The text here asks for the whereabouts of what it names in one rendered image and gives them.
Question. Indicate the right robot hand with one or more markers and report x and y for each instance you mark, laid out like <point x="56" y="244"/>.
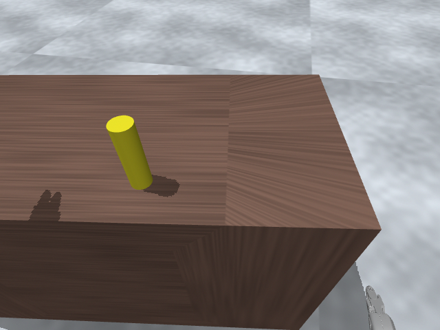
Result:
<point x="378" y="319"/>

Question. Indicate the can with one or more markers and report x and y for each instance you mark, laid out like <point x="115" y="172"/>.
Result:
<point x="125" y="138"/>

